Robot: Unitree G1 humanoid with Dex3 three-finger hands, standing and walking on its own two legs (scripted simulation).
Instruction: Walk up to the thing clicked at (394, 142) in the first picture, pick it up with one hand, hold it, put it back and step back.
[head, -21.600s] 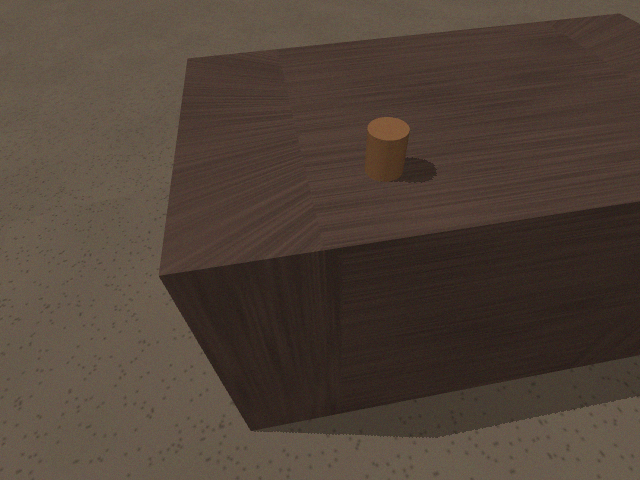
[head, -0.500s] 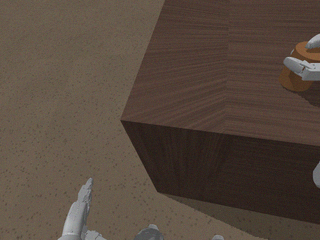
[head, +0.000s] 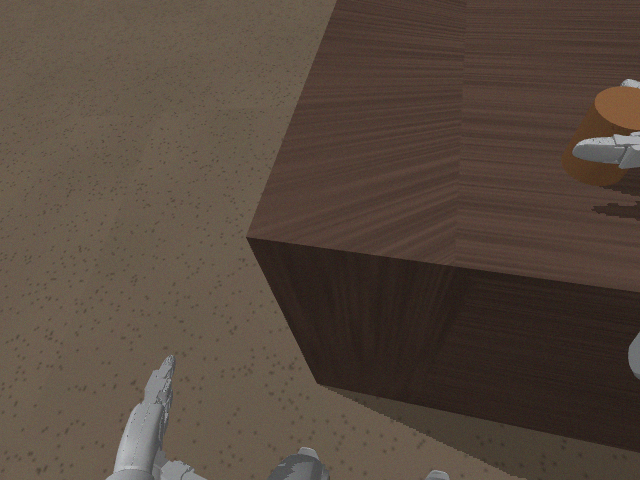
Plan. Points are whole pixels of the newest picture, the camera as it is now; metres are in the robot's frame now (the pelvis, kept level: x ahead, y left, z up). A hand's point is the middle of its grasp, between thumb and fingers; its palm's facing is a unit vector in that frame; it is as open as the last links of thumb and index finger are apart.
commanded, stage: withdraw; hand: right
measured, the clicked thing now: (610, 138) +0.52 -0.24 +0.11
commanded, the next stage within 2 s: rise in 0.20 s
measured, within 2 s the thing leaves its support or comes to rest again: neither
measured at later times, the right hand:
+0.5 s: hand out of the picture +0.50 -0.34 +0.25, palm faces +0.35 +0.92 -0.18, open 17.4 cm
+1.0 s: hand out of the picture +0.35 -0.32 +0.21, palm faces +0.41 +0.83 -0.37, open 17.6 cm
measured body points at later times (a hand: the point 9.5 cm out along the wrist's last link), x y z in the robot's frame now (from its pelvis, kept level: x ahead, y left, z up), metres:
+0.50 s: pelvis +0.01 -0.01 +0.02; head +0.08 -0.01 +0.47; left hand +0.17 +0.26 -0.03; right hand +0.48 -0.38 +0.26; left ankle +0.02 +0.14 -0.69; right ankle +0.00 -0.13 -0.69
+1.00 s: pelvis +0.04 -0.01 +0.03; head +0.05 +0.00 +0.48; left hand +0.21 +0.26 -0.03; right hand +0.33 -0.36 +0.23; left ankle +0.02 +0.14 -0.69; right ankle +0.00 -0.13 -0.69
